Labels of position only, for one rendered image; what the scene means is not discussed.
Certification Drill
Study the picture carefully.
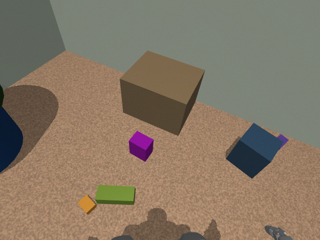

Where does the right robot hand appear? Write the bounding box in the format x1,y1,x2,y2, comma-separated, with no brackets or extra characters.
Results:
265,225,294,240

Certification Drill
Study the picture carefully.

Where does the potted plant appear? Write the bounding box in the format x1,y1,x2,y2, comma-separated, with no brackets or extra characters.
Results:
0,85,23,172

